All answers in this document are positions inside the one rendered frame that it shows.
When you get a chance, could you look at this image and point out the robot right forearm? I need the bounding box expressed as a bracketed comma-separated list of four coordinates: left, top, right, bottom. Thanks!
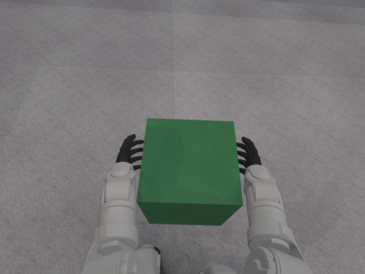
[244, 164, 307, 264]

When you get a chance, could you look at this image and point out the right robot hand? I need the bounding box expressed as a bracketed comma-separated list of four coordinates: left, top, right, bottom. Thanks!
[236, 137, 262, 175]

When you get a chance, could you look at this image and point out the left robot hand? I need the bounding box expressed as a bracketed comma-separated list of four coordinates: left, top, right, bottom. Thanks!
[116, 134, 144, 170]

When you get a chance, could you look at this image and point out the left robot thigh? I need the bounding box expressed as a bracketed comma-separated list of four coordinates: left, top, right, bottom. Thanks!
[136, 248, 161, 274]

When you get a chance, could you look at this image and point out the carton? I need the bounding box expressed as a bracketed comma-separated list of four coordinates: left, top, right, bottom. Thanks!
[136, 118, 243, 226]

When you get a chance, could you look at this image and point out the left robot shin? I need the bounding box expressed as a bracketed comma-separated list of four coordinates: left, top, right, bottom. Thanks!
[142, 245, 157, 252]

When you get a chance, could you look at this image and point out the robot left upper arm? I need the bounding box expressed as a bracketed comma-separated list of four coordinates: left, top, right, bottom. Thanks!
[82, 249, 146, 274]

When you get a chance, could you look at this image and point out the robot right upper arm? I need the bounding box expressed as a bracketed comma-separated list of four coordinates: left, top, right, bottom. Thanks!
[244, 246, 313, 274]

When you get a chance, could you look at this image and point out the robot left forearm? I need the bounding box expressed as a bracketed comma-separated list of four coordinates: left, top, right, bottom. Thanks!
[82, 162, 139, 271]

